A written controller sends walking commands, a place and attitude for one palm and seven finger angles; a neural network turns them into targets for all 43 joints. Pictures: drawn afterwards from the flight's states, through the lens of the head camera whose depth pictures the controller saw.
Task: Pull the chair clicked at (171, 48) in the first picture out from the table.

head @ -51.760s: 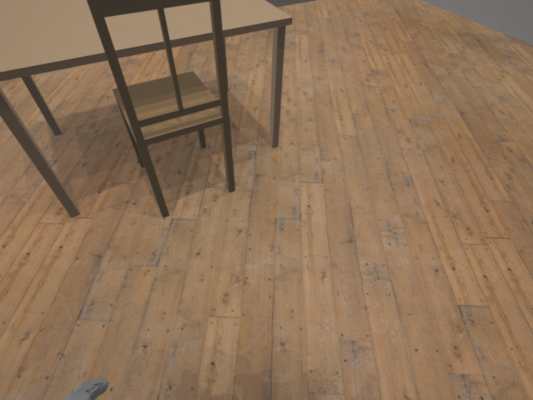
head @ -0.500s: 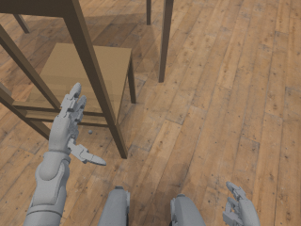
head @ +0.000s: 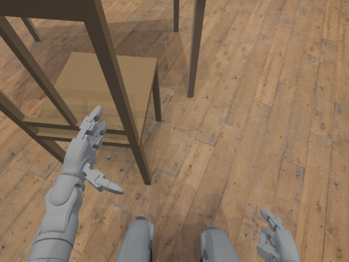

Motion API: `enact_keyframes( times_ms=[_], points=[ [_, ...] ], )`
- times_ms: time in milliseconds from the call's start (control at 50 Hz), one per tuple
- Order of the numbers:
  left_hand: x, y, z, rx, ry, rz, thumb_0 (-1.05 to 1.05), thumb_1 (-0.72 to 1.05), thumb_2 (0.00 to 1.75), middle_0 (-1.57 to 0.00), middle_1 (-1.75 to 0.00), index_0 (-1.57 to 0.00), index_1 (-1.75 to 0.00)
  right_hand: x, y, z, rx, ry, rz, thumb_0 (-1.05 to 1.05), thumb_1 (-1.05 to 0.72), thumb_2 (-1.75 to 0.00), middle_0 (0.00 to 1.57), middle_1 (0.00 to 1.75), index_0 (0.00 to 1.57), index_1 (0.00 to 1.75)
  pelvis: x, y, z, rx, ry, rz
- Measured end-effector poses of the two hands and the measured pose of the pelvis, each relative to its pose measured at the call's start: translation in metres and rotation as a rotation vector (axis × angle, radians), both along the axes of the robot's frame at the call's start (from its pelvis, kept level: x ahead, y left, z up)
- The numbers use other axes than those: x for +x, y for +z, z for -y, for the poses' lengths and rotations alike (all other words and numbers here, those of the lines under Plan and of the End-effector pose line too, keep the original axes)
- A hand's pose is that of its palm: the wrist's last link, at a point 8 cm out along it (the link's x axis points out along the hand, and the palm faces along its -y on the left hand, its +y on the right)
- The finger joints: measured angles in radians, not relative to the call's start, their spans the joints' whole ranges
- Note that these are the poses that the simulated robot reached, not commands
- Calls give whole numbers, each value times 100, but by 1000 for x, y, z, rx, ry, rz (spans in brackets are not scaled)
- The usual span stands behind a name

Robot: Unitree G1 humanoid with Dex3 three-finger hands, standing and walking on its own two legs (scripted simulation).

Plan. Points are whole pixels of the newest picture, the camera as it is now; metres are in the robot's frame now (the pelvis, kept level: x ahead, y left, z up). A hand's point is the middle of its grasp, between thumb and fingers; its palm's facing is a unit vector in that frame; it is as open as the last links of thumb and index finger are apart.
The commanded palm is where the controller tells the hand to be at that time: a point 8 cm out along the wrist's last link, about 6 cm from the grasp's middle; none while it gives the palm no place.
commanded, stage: aim the fingers beside a spindle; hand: left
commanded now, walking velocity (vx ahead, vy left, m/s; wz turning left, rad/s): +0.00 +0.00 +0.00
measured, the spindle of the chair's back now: (45, 83) +0.50 +0.33 +0.08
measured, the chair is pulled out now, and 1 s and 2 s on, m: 0.31 0.31 0.31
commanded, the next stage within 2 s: push the fingers through the gap in 1.16 s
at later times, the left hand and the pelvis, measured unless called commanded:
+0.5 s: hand (113, 155) +0.33 +0.15 +0.04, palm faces -0.10 -0.99 -0.04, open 16.9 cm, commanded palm +0.32 +0.21 +0.05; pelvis +0.00 +0.00 +0.00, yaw -1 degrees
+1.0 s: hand (107, 155) +0.34 +0.16 +0.04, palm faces -0.10 -0.99 -0.05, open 17.0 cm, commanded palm +0.31 +0.21 +0.04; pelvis +0.01 +0.00 +0.00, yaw +0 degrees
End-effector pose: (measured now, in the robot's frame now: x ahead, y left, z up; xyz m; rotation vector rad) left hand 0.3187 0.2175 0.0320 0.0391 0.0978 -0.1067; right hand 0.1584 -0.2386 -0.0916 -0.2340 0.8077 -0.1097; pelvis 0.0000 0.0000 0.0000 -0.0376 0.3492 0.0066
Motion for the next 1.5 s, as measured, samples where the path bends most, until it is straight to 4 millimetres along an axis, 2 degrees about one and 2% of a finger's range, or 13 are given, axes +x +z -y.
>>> enact_keyframes(
  times_ms=[80, 220, 300, 400, 460, 560, 640, 740, 900, 1080, 1240, 1400, 1500],
  points=[
    [-15, -10, 15, -39, -37, -38, -1, -50, 30, -6, -8, -6, -7, -3, 3, 0, -12, -13, 2, 1, -90, -90, 21, 30, 20, 30, 2, 1, -2, 1, -5, -1],
    [-7, 30, 0, 31, 40, 187, -1, -50, 30, -6, -8, -6, -8, -2, 3, -1, -24, 3, 4, 1, -90, -90, 21, 30, 20, 30, 1, 0, -2, -3, -1, 12],
    [4, 12, -5, 26, 27, 85, -1, -50, 30, -6, -8, -6, -8, -2, 0, -2, -14, 9, -8, 1, -90, -90, 21, 30, 20, 30, -1, -1, -2, -6, 4, 5],
    [-3, -15, 15, -31, -45, -49, -1, -50, 30, -5, -8, -6, -7, -6, 1, -1, -20, -12, -16, 1, -90, -90, 21, 30, 20, 30, 1, 0, -4, -5, -2, -8],
    [-5, -2, 19, -28, -32, 26, -1, -50, 30, -6, -8, -6, -8, -6, 2, 1, -29, -22, -14, 1, -90, -90, 21, 30, 20, 30, 3, 0, -4, -1, -8, -6],
    [6, 29, 1, 35, 46, 172, -1, -50, 30, -6, -8, -6, -8, -5, 1, 1, -20, -11, -21, 1, -91, -90, 20, 30, 20, 30, 4, 1, -1, 0, -7, -1],
    [10, 13, -6, 30, 36, 64, -1, -50, 30, -6, -8, -6, -8, -4, -1, 1, -3, -4, -35, 1, -91, -90, 20, 30, 20, 30, 5, 2, 0, -1, -1, -3],
    [-3, -15, 13, -33, -33, -63, -1, -50, 30, -5, -8, -6, -7, -4, 1, 4, -16, -17, -35, 1, -90, -90, 21, 30, 20, 30, 7, 2, -1, 1, -3, -10],
    [1, 31, 1, 35, 41, 181, -1, -50, 30, -6, -8, -6, -8, 3, 3, 5, -25, -6, -9, 1, -91, -90, 20, 30, 20, 30, 7, 1, 1, 2, -4, 1],
    [-13, -14, 14, -33, -34, -62, -1, -50, 30, -6, -8, -6, -7, 4, 4, 3, -10, -7, -1, 1, -90, -90, 21, 30, 20, 30, 5, 2, 0, 3, -3, -3],
    [-2, 30, -1, 40, 43, 193, -1, -50, 30, -6, -8, -6, -8, 3, 0, 3, -26, 6, 4, 1, -91, -90, 20, 30, 20, 30, 1, -2, 2, -2, 0, 8],
    [7, -6, 9, -13, -35, -38, -1, -50, 30, -6, -8, -6, -7, -8, -1, 2, -14, -17, -26, 1, -90, -90, 21, 30, 20, 30, 0, 1, -1, -2, -1, -4],
    [13, 11, 13, -22, -1, 84, -1, -50, 30, -6, -8, -6, -8, -15, 1, 5, -35, -33, -33, 1, -90, -90, 21, 30, 20, 30, 2, 1, -1, 0, -8, -6]
  ],
)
